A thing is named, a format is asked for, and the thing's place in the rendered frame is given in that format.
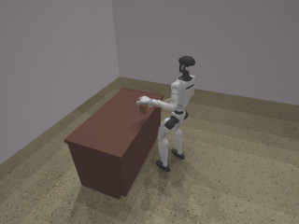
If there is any table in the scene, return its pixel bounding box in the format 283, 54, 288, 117
64, 88, 164, 200

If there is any right robot foot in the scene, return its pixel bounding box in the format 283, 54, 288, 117
171, 148, 185, 160

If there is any sponge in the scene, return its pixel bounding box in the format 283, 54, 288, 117
138, 104, 150, 115

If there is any robot right hand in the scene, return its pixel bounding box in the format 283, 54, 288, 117
165, 98, 172, 104

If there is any robot left upper arm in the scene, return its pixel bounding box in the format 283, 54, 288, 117
170, 80, 182, 112

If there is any robot right upper arm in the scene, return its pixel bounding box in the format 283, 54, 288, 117
190, 75, 196, 97

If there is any robot left hand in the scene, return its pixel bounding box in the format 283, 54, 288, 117
136, 96, 152, 109

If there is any robot torso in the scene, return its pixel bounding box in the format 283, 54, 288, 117
171, 77, 194, 124

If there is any robot left forearm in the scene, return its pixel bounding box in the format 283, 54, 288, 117
149, 98, 175, 111

